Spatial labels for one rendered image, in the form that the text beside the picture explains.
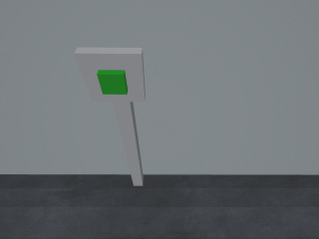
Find panel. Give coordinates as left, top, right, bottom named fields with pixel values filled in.
left=74, top=47, right=146, bottom=186

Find button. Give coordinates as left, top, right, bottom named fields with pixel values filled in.
left=97, top=70, right=128, bottom=95

